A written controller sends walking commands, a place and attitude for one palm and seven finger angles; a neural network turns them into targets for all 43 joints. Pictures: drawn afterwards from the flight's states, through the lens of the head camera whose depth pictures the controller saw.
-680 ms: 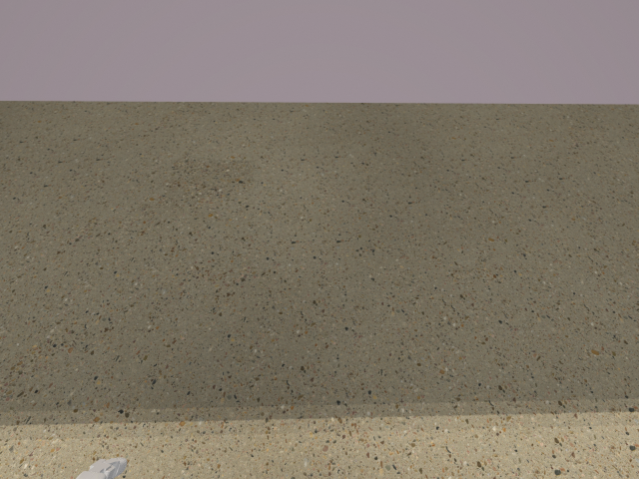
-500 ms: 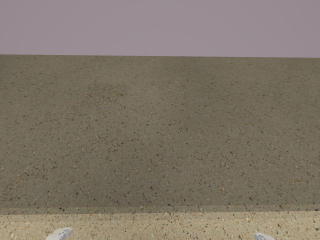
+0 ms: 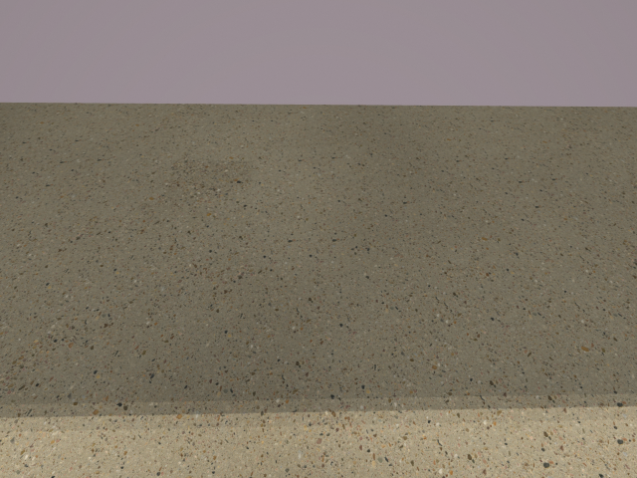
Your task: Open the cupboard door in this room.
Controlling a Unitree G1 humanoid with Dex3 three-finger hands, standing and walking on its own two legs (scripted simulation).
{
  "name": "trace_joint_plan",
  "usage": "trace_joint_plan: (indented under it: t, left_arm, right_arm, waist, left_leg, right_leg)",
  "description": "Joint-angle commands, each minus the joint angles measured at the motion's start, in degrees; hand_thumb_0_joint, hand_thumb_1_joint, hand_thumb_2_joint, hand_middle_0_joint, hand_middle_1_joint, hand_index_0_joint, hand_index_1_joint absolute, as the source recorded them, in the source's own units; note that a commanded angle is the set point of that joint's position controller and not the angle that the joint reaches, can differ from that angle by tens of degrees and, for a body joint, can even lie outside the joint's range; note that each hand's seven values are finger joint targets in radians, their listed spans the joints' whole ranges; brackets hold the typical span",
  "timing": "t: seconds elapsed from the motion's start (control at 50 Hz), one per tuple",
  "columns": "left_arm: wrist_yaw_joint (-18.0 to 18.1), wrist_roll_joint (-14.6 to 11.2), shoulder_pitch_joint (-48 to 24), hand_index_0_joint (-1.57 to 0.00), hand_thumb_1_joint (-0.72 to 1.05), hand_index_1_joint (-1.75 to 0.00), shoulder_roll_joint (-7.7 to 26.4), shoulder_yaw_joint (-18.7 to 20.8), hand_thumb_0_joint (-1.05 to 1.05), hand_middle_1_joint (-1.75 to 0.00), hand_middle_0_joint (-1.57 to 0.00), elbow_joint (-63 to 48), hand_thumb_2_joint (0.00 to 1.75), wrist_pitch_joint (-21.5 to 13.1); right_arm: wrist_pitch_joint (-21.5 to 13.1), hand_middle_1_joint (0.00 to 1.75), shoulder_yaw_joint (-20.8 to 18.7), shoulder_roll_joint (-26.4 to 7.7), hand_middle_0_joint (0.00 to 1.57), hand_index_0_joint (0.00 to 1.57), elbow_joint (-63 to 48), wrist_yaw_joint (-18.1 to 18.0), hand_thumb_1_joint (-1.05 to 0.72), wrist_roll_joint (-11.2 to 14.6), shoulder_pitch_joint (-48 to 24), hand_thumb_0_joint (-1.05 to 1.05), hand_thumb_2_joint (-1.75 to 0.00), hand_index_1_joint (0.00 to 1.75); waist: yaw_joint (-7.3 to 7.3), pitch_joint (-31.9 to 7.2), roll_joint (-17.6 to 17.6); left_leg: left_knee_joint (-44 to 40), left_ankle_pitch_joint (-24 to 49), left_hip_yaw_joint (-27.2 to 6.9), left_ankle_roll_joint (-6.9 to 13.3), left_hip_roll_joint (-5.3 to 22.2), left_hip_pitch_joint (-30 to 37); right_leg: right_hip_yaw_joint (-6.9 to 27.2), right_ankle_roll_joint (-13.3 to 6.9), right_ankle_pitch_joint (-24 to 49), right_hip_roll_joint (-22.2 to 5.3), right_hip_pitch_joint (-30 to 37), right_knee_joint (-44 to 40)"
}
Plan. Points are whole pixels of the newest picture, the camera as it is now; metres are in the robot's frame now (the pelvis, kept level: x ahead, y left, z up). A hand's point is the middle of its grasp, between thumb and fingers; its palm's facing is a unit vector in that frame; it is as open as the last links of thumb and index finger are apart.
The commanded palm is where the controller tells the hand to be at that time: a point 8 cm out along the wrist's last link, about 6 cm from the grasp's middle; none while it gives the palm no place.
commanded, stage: stand and wait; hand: left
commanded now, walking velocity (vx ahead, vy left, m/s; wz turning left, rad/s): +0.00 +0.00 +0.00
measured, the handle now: out of the picture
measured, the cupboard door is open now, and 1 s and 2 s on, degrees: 0 0 0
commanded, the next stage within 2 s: turn or walk to find it in 0.22 s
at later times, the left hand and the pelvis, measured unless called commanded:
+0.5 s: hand out of the picture +0.06 +0.23 -0.17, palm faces +0.03 -0.96 -0.29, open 7.4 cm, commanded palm none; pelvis -0.01 +0.01 -0.01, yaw +3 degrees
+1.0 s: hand out of the picture -0.04 +0.19 -0.16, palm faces +0.28 -0.92 -0.29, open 7.4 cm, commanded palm none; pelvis -0.04 -0.02 -0.01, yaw +16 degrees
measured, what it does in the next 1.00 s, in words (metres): steps on the spot, turning left: right foot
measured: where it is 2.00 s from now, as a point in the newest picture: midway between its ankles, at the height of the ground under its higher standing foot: outside the picture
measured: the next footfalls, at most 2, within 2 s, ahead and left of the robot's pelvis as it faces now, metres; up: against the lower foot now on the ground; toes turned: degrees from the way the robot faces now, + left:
right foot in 0.86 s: +0.01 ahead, -0.12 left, +0.00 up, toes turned +11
left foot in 1.24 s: -0.09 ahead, +0.12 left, +0.00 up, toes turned +27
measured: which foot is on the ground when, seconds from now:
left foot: down 0.00-0.86, up 0.88-1.00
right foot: down 0.00-0.58, up 0.60-0.84, down 0.86-1.00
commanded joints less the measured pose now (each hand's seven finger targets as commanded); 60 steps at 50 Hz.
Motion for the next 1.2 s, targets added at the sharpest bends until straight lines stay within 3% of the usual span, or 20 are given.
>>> trace_joint_plan:
  t: [0.0,0.24,0.3,0.36,0.48,0.52,0.56,0.58,0.6,0.7,0.78,0.8,0.82,0.84,0.88,0.92,0.96,1.1,1.14,1.18]
  left_arm:
    - [0.9,0.1,-3.4,-0.20,0.90,-0.30,11.9,2.1,0.00,-0.30,-0.20,-3.7,0.90,-1.5]
    - [0.9,0.2,-3.6,-0.20,0.90,-0.30,11.8,2.3,0.00,-0.30,-0.20,-3.9,0.90,-1.4]
    - [1.2,0.2,-2.1,-0.20,0.90,-0.30,9.3,2.2,0.00,-0.30,-0.20,-4.2,0.90,-0.6]
    - [1.7,0.2,0.6,-0.20,0.90,-0.30,5.8,1.7,0.00,-0.30,-0.20,-4.7,0.90,0.6]
    - [2.3,0.6,0.9,-0.20,0.90,-0.30,6.7,2.8,0.00,-0.30,-0.20,-8.8,0.90,1.3]
    - [2.3,0.7,-0.1,-0.20,0.90,-0.30,5.5,2.9,0.00,-0.30,-0.20,-10.3,0.90,1.6]
    - [2.3,0.3,-0.3,-0.20,0.90,-0.30,2.3,2.8,0.00,-0.30,-0.20,-11.5,0.90,1.9]
    - [2.5,0.3,-0.2,-0.20,0.90,-0.30,1.4,2.8,0.00,-0.30,-0.20,-12.1,0.90,1.8]
    - [2.5,0.4,0.6,-0.20,0.90,-0.30,1.6,2.9,0.00,-0.30,-0.20,-12.4,0.90,1.7]
    - [2.2,-0.3,2.3,-0.20,0.90,-0.30,-1.9,2.9,0.00,-0.30,-0.20,-12.5,0.90,1.0]
    - [2.4,-0.4,7.1,-0.20,0.90,-0.30,-2.4,3.4,0.00,-0.30,-0.20,-11.7,0.90,0.8]
    - [2.6,-0.2,9.3,-0.20,0.90,-0.30,-0.8,3.9,0.00,-0.30,-0.20,-11.3,0.90,0.5]
    - [3.0,0.7,10.7,-0.20,0.90,-0.30,3.2,4.9,0.00,-0.30,-0.20,-11.2,0.90,0.1]
    - [3.0,1.1,9.2,-0.20,0.90,-0.30,6.8,5.3,0.00,-0.30,-0.20,-12.3,0.90,0.2]
    - [3.1,0.9,5.3,-0.20,0.90,-0.30,3.9,4.8,0.00,-0.30,-0.20,-13.1,0.90,-0.2]
    - [3.0,1.1,1.8,-0.20,0.90,-0.30,1.7,4.1,0.00,-0.30,-0.20,-13.9,0.90,-0.4]
    - [2.9,1.1,3.9,-0.20,0.90,-0.30,1.5,4.0,0.00,-0.30,-0.20,-13.5,0.90,-0.6]
    - [2.6,1.7,10.4,-0.20,0.90,-0.30,4.8,5.1,0.00,-0.30,-0.20,-10.8,0.90,-0.1]
    - [2.5,1.6,10.0,-0.20,0.90,-0.30,5.4,5.4,0.00,-0.30,-0.20,-10.6,0.90,0.1]
    - [2.3,0.8,8.8,-0.20,0.90,-0.30,4.7,5.3,0.00,-0.30,-0.20,-10.7,0.90,0.5]
  right_arm:
    - [-1.7,0.30,-1.9,-11.8,0.20,0.20,-3.9,-0.4,-0.90,0.3,-3.7,0.00,-0.90,0.30]
    - [-1.7,0.30,-2.0,-11.8,0.20,0.20,-3.8,-0.2,-0.90,0.2,-3.0,0.00,-0.90,0.30]
    - [-1.0,0.30,-1.6,-8.9,0.20,0.20,-4.3,0.0,-0.90,0.2,-1.9,0.00,-0.90,0.30]
    - [0.2,0.30,-0.9,-4.2,0.20,0.20,-5.0,0.2,-0.90,0.0,0.5,0.00,-0.90,0.30]
    - [1.5,0.30,-2.3,-3.1,0.20,0.20,-7.5,0.2,-0.90,0.1,4.3,0.00,-0.90,0.30]
    - [1.5,0.30,-2.7,-3.1,0.20,0.20,-8.3,0.4,-0.90,0.0,5.6,0.00,-0.90,0.30]
    - [1.1,0.30,-3.4,-6.0,0.20,0.20,-9.3,0.3,-0.90,-0.5,6.3,0.00,-0.90,0.30]
    - [0.8,0.30,-3.9,-6.7,0.20,0.20,-9.8,-0.1,-0.90,-0.4,7.0,0.00,-0.90,0.30]
    - [0.6,0.30,-4.1,-6.8,0.20,0.20,-10.2,-0.4,-0.90,-0.2,7.1,0.00,-0.90,0.30]
    - [1.0,0.30,-4.9,-5.0,0.20,0.20,-11.0,-1.2,-0.90,-0.4,7.5,0.00,-0.90,0.30]
    - [1.7,0.30,-5.5,-4.0,0.20,0.20,-11.9,-0.7,-0.90,-0.1,6.5,0.00,-0.90,0.30]
    - [1.8,0.30,-5.4,-2.8,0.20,0.20,-12.6,-0.4,-0.90,0.3,5.8,0.00,-0.90,0.30]
    - [1.9,0.30,-5.1,0.5,0.20,0.20,-13.7,0.0,-0.90,0.7,5.5,0.00,-0.90,0.30]
    - [1.8,0.30,-5.1,2.0,0.20,0.20,-15.4,0.0,-0.90,0.1,3.8,0.00,-0.90,0.30]
    - [3.1,0.30,-6.0,0.5,0.20,0.20,-13.7,0.6,-0.90,-0.2,2.4,0.00,-0.90,0.30]
    - [3.2,0.30,-5.7,1.5,0.20,0.20,-11.8,1.2,-0.90,-0.2,5.3,0.00,-0.90,0.30]
    - [3.4,0.30,-5.3,2.2,0.20,0.20,-11.6,1.2,-0.90,-0.1,4.7,0.00,-0.90,0.30]
    - [2.6,0.30,-3.9,3.0,0.20,0.20,-13.4,1.3,-0.90,0.5,-2.1,0.00,-0.90,0.30]
    - [2.1,0.30,-3.7,2.7,0.20,0.20,-12.8,1.0,-0.90,0.6,0.2,0.00,-0.90,0.30]
    - [1.4,0.30,-3.9,0.7,0.20,0.20,-11.8,0.9,-0.90,0.4,4.3,0.00,-0.90,0.30]
  waist:
    - [0.33,-3.5,0.2]
    - [0.33,-2.7,0.2]
    - [0.59,-3.0,0.0]
    - [0.73,-2.7,-1.6]
    - [-0.33,-3.7,-5.3]
    - [-1.10,-3.3,-1.4]
    - [-1.33,-1.7,11.5]
    - [-1.37,-2.1,14.1]
    - [-0.85,-3.4,13.3]
    - [-0.95,-8.0,8.9]
    - [0.61,-8.4,8.8]
    - [1.62,-8.5,6.2]
    - [2.29,-6.9,-5.0]
    - [2.77,-2.7,-15.2]
    - [0.87,0.7,-10.4]
    - [-1.65,1.9,-6.9]
    - [-0.79,1.6,-8.2]
    - [3.12,-1.2,-10.5]
    - [2.03,-3.6,-10.0]
    - [-0.55,-6.2,-6.8]
  left_leg:
    - [-3.4,4.4,-4.7,2.6,5.6,0.5]
    - [-3.6,3.7,-5.6,2.7,5.5,-1.4]
    - [-1.2,5.5,-5.9,2.5,5.1,-3.6]
    - [2.4,5.1,-5.0,1.6,3.8,-7.4]
    - [12.4,2.9,-3.0,1.3,1.8,-7.5]
    - [8.8,6.1,-7.1,2.5,3.5,-7.6]
    - [-2.5,8.2,-22.5,7.6,10.8,-10.1]
    - [-6.1,12.4,-29.1,11.4,13.9,-8.6]
    - [-5.2,16.3,-29.7,13.5,14.7,-5.7]
    - [0.9,25.6,-24.3,12.7,10.7,0.6]
    - [3.0,17.2,-22.3,8.5,6.1,-6.1]
    - [5.2,10.9,-20.7,6.1,4.1,-11.9]
    - [15.1,-3.5,-13.1,2.4,-1.5,-23.5]
    - [27.7,-17.8,-3.7,-0.7,-6.3,-29.2]
    - [41.7,-15.2,-5.4,-0.1,-1.9,-24.3]
    - [46.0,-10.5,-2.7,-0.9,-0.4,-23.5]
    - [44.9,-9.5,-0.7,-1.6,-0.3,-23.2]
    - [24.4,-15.2,4.0,-1.5,-0.2,-16.4]
    - [15.7,-11.6,5.7,-1.2,-1.0,-11.4]
    - [2.1,0.9,4.9,0.0,0.0,-0.7]
  right_leg:
    - [6.9,-1.4,3.4,-7.4,-0.7,-5.8]
    - [6.5,-1.2,0.7,-7.5,-1.2,-5.7]
    - [5.2,-0.5,1.5,-8.0,-0.8,-3.6]
    - [5.5,-0.3,0.9,-10.0,-1.2,-2.8]
    - [5.7,-3.8,3.4,-15.6,-6.2,-0.6]
    - [1.6,-1.9,0.4,-12.4,-8.4,4.7]
    - [-4.8,2.4,-9.0,-3.0,-10.7,17.9]
    - [-2.7,2.6,-17.1,-1.3,-13.5,26.2]
    - [0.0,2.3,-19.5,-2.2,-16.0,31.0]
    - [0.4,3.0,-17.4,-1.0,-14.6,23.5]
    - [-1.5,3.1,-6.1,0.4,-2.1,5.4]
    - [0.0,2.6,-1.5,-1.9,4.8,-1.1]
    - [11.0,-0.9,-5.4,-13.6,11.0,-6.9]
    - [22.2,-7.0,-0.1,-26.2,5.7,-9.8]
    - [17.0,-8.2,0.1,-22.6,-6.9,-9.5]
    - [8.1,-7.6,6.7,-18.6,-6.7,-6.4]
    - [4.4,-7.3,9.8,-17.4,-5.0,-5.4]
    - [2.1,-8.3,22.2,-20.0,1.8,-0.6]
    - [0.1,-6.6,26.6,-19.4,2.7,3.4]
    - [-4.4,-2.0,22.3,-17.1,-1.9,10.7]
